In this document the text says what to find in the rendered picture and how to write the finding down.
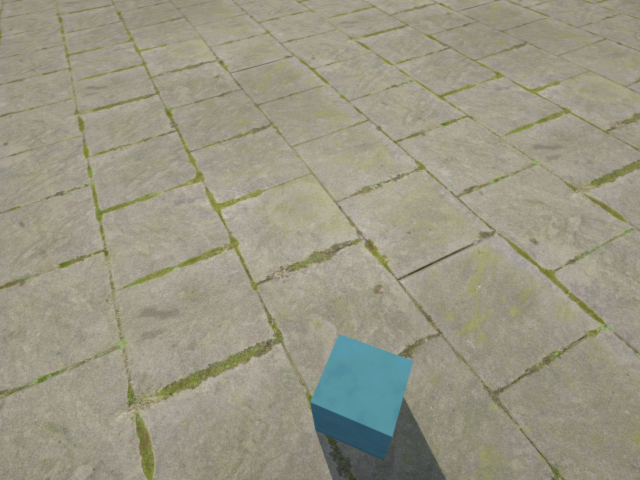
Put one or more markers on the carton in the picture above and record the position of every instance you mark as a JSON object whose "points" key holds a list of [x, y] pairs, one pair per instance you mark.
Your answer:
{"points": [[359, 395]]}

